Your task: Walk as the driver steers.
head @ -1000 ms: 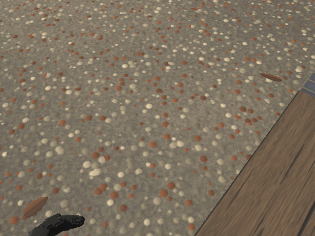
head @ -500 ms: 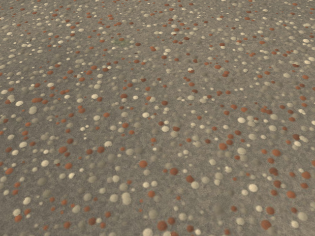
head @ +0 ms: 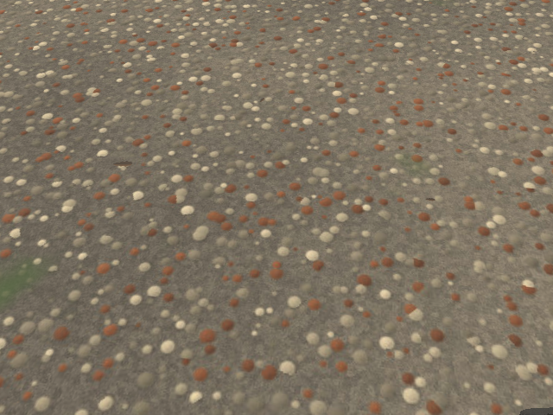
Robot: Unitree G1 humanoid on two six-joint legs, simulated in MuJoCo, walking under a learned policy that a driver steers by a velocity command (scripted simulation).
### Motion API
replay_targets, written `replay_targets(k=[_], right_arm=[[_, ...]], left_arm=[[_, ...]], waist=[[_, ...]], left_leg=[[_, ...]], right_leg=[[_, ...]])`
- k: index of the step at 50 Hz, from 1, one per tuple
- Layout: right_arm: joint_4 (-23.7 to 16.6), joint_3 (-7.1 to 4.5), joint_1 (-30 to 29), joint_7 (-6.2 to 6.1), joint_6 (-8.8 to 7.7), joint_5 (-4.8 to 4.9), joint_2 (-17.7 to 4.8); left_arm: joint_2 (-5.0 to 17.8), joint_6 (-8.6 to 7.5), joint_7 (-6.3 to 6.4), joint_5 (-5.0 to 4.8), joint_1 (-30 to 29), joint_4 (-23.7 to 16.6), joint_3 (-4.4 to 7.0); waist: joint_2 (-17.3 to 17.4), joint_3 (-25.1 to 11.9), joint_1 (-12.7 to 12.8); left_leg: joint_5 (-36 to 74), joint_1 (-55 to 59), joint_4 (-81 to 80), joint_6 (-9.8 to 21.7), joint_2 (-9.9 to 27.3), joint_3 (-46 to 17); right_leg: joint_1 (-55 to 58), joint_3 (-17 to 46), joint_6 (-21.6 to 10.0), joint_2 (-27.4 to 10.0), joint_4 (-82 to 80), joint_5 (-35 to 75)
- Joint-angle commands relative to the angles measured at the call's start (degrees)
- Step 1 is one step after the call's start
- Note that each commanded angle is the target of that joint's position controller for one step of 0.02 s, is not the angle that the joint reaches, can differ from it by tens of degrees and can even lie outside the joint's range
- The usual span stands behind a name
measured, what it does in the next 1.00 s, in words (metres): walks ahead, turning left: left foot, then right foot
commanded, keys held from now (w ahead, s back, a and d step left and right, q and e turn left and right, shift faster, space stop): w+q+shift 0.54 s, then w+shift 0.20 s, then shift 0.26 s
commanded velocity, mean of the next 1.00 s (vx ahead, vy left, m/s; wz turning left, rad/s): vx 0.90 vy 0.00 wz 0.74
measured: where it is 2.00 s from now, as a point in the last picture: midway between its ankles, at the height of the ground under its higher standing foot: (171, 265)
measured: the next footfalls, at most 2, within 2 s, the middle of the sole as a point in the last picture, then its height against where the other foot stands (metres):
left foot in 0.24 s outside the picture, level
right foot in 0.66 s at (249, 299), level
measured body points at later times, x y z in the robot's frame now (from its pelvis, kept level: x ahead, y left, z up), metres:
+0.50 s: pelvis +0.42 +0.10 +0.00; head +0.45 +0.11 +0.45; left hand +0.53 +0.41 -0.07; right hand +0.53 -0.17 -0.12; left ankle +0.33 +0.07 -0.73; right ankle +0.65 -0.02 -0.66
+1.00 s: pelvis +0.81 +0.29 +0.00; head +0.83 +0.34 +0.45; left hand +0.58 +0.45 -0.13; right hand +1.14 +0.31 -0.07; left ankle +0.89 +0.47 -0.71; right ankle +0.80 +0.12 -0.73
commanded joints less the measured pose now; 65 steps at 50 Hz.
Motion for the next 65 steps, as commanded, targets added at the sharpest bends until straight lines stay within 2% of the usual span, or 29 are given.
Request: replay_targets(k=[1, 5, 7, 10, 11, 12, 13, 14, 17, 21, 25, 29, 31, 33, 34, 35, 36, 38, 40, 42, 47, 51, 52, 53, 54, 55, 56, 58, 65], right_arm=[[-6.0, 1.52, -3.6, 1.01, 0.45, 0.34, 1.3], [-7.6, 2.16, -11.2, 2.42, 0.35, -0.03, 1.4], [-6.9, 2.23, -10.4, 1.84, 0.15, 0.26, 1.3], [-2.5, 0.27, 6.1, -0.03, -0.19, 0.79, -3.0], [1.7, -1.33, 18.3, -1.01, -0.69, 0.75, -5.3], [3.9, -2.96, 19.4, -2.34, -0.78, 0.88, -8.4], [1.9, -4.27, 13.8, -2.50, 0.19, 0.50, -15.6], [0.6, -4.50, 18.3, -2.92, 0.69, 0.09, -15.1], [3.0, -3.06, 14.4, -4.20, -1.52, 0.76, -9.3], [3.2, -1.33, 14.0, -3.90, -4.26, 1.77, -5.6], [4.1, -1.81, 16.9, -3.14, -4.92, 1.53, -6.1], [6.2, -2.03, 19.4, -3.54, -5.06, 2.41, -6.7], [7.2, -2.19, 19.7, -4.03, -5.25, 2.08, -8.6], [7.1, -2.28, 15.0, -3.75, -5.38, 0.36, -9.9], [5.6, -0.35, 13.9, -3.90, -6.08, -0.44, -2.3], [3.4, 1.35, 25.0, -3.44, -6.14, 3.26, 3.0], [5.6, 1.52, 20.9, -4.26, -5.38, 1.04, -1.6], [4.4, 1.47, 10.4, -3.17, -4.87, -0.22, -2.3], [2.5, 2.11, 7.9, -2.47, -3.99, -0.56, 0.5], [1.7, 2.53, 7.4, -2.62, -3.42, -0.69, 1.6], [-0.2, 4.56, 1.3, -0.04, -3.83, 0.06, 3.6], [5.3, 3.27, 10.9, -1.33, -4.15, -1.85, -0.1], [6.7, 2.77, 14.3, -1.88, -4.62, -2.63, -1.8], [6.4, 2.30, 17.0, -2.63, -5.15, -3.41, -5.3], [5.3, 2.23, 16.7, -3.11, -4.93, -1.19, -5.1], [4.1, 2.14, 12.9, -3.35, -4.32, 1.97, -2.8], [3.8, 2.93, 8.3, -3.80, -4.24, 2.39, -0.1], [4.0, 3.44, 5.0, -4.97, -3.75, 1.72, 1.8], [3.0, 2.32, 4.4, -6.36, -2.98, 0.39, 1.4]], left_arm=[[5.2, -2.61, -0.39, -0.12, -5.6, -4.0, 0.79], [7.5, -2.44, 0.10, -0.05, -0.6, -2.3, 1.29], [9.4, -1.63, 0.48, 0.14, 0.6, -2.6, 1.45], [14.8, 1.30, 1.17, 0.74, 0.0, -3.9, 2.83], [14.9, 2.02, 0.94, 0.53, -1.6, -5.3, 2.95], [11.0, 1.90, 0.32, 1.17, -1.1, -6.0, 2.26], [4.9, 0.99, -0.82, 0.51, -1.9, -13.4, 0.84], [8.4, -0.85, -0.74, 0.46, -10.1, -16.9, 0.82], [7.0, -1.63, -0.36, 0.98, -11.4, -16.1, -0.42], [5.8, 2.18, -0.81, 2.04, -13.7, -17.5, -1.02], [3.6, 1.91, -1.91, 0.63, -25.6, -21.8, -2.46], [4.8, 1.28, -1.79, -0.12, -27.3, -22.9, -2.45], [7.6, 0.97, -0.89, 0.11, -19.8, -20.6, -1.11], [12.1, 0.82, 1.05, -0.38, 0.8, -15.4, 1.34], [15.6, 0.59, 2.16, 0.97, 11.8, -13.2, 2.38], [19.9, 0.30, 0.97, 1.90, 6.0, -12.7, 3.30], [13.0, 0.62, -0.15, 1.10, -1.9, -14.7, 2.74], [6.2, 0.21, -0.66, 1.18, -5.0, -12.9, 1.13], [4.8, -1.11, -0.76, 0.97, -1.9, -8.9, 0.04], [4.7, -2.56, -1.55, -0.80, -0.2, -6.1, -0.39], [7.7, -2.36, -2.03, -1.93, -4.7, -5.4, -0.25], [10.0, -1.29, -1.11, -2.90, -2.5, -4.0, 0.19], [10.2, -0.79, -0.77, -2.87, -0.8, -3.8, 0.14], [7.0, -0.11, -0.64, -3.03, 3.4, -4.7, -0.60], [1.8, 1.43, 0.11, -5.26, 15.3, -3.2, -1.85], [5.9, 2.74, 0.97, -3.74, 13.9, -1.7, -1.04], [6.3, 3.18, 0.93, -2.93, 9.0, -2.7, -0.76], [6.8, 4.36, 0.64, -1.28, 3.1, -4.0, -0.12], [4.3, 9.10, -0.39, -0.77, -2.4, -7.6, 1.50]], waist=[[-8.1, 3.7, -3.8], [-5.3, 7.9, -1.0], [-6.8, 5.9, -2.0], [-10.8, -3.9, -10.8], [-9.2, -9.4, -15.5], [-2.4, -9.3, -13.5], [13.3, -11.5, -6.1], [2.3, -14.6, -9.9], [-8.2, -1.0, -3.2], [-6.8, 4.1, -0.4], [-4.0, 6.0, -4.5], [-1.9, 3.1, -6.3], [-0.9, -2.3, -3.0], [-0.5, -11.2, 9.5], [-9.4, -17.1, 12.2], [-31.4, -23.1, 1.4], [-16.7, -14.3, 1.4], [-2.0, -2.2, 1.4], [-4.2, 1.0, -0.6], [-5.8, 1.4, -2.4], [-11.0, -1.2, -3.3], [-7.3, -3.9, -7.4], [-5.8, -5.3, -8.5], [3.6, -10.6, -7.9], [10.3, -24.9, -3.8], [2.0, -25.0, -3.8], [1.0, -16.9, -2.5], [0.4, -7.6, -0.9], [1.9, -5.4, 0.8]], left_leg=[[8.2, -3.2, -7.4, -0.1, 3.8, -2.5], [9.8, 0.7, -24.8, 3.1, 2.6, 5.8], [6.0, 7.0, -29.9, 5.4, -1.0, 10.1], [-6.1, 23.9, -31.5, 8.4, -7.5, 11.6], [-6.3, 39.5, -36.5, 10.2, -9.3, 9.0], [-11.2, 52.9, -37.8, 11.3, -5.1, -0.8], [-16.9, 65.9, -49.4, 20.6, 8.6, -35.4], [-17.2, 66.8, -57.5, 20.7, 11.2, -45.6], [-3.8, 44.0, -60.8, 16.3, 6.9, -33.1], [2.2, 28.6, -64.3, 16.2, 1.6, -25.7], [14.1, 25.7, -65.2, 12.1, -3.0, -21.7], [29.0, 34.3, -62.7, 8.6, -0.5, -22.0], [47.4, 40.6, -53.3, 5.9, 0.4, -21.6], [48.5, 35.3, -27.9, 3.9, -1.2, -18.6], [18.6, 24.3, -4.9, 3.4, -5.3, -15.0], [-15.2, 8.4, 8.4, 0.8, -13.1, -10.7], [-10.1, 2.2, 9.5, 2.0, -6.8, -9.9], [-5.3, 3.1, 4.3, 1.1, -3.5, -8.5], [-9.6, 4.6, 1.2, -0.2, -3.1, -8.9], [-11.4, 4.7, -6.6, -1.3, -3.4, -8.9], [13.7, 26.5, -38.9, -2.2, -5.6, 1.3], [18.2, 36.9, -46.3, 0.9, -6.1, 0.4], [24.2, 41.1, -48.2, 1.6, -3.4, -1.4], [57.2, 50.0, -44.6, 4.5, 11.5, -13.5], [82.8, 59.6, -41.7, 13.8, 25.3, -28.1], [74.0, 54.1, -43.4, 13.4, 21.8, -24.7], [63.2, 47.2, -47.0, 11.7, 19.2, -19.9], [53.0, 38.0, -52.0, 8.0, 15.0, -13.5], [25.0, 28.4, -59.9, 9.0, 14.2, -2.5]], right_leg=[[-1.5, 4.6, -5.4, -12.4, -18.3, 7.9], [5.7, -5.2, -5.5, -10.8, -20.9, 18.8], [10.7, -8.7, -5.0, -10.8, -14.8, 45.6], [14.8, -8.5, -5.5, -14.1, 10.6, 77.4], [7.3, -7.1, -5.6, -14.1, 27.7, 72.0], [-10.1, -5.5, -4.3, -8.5, 45.4, 29.8], [-37.2, -1.2, -0.2, 3.8, 66.7, -11.6], [-43.5, 10.5, -1.0, 2.4, 67.6, -7.1], [-36.5, 12.4, -1.3, -3.7, 53.4, -2.9], [-30.8, 10.9, 1.7, -5.6, 39.5, -4.1], [-25.4, 8.2, 1.1, -1.8, 19.4, 16.8], [-17.4, 7.6, -2.2, 1.5, 7.8, 24.1], [-7.6, 7.0, -3.9, 4.9, 6.4, 18.8], [12.5, 7.3, -5.8, 2.9, 7.2, 9.1], [24.7, 20.7, -6.9, -8.1, 8.4, -9.5], [31.3, 60.3, -15.0, -22.0, -8.0, -16.8], [24.4, 60.0, -16.3, -19.3, -10.0, -26.3], [9.1, 41.3, -16.0, -14.9, -9.3, -7.5], [2.7, 30.2, -15.8, -13.2, -8.2, 24.5], [1.9, 22.3, -14.2, -12.3, -8.9, 43.7], [-8.8, 6.2, -9.2, -3.7, -12.6, 44.0], [-2.7, 5.8, -6.5, -4.0, 2.3, 46.4], [-3.9, 4.8, -5.5, -2.0, 11.9, 39.2], [-10.3, 2.6, -4.1, 2.9, 30.4, 9.6], [-15.1, 11.2, -3.8, 8.5, 47.4, -21.6], [-14.9, 15.8, -4.3, 5.9, 47.5, -17.9], [-17.5, 14.4, -4.0, 4.1, 45.6, -15.3], [-19.2, 12.0, -2.8, 2.0, 42.2, -11.3], [-20.1, 8.8, -0.9, 0.9, 43.4, -3.8]])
